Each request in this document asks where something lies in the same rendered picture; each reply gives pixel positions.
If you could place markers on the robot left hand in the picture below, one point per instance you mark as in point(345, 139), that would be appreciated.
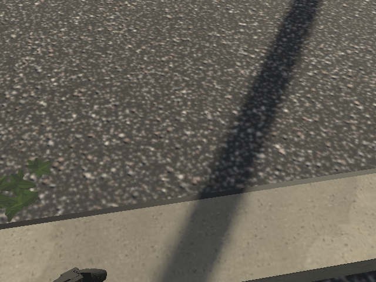
point(84, 275)

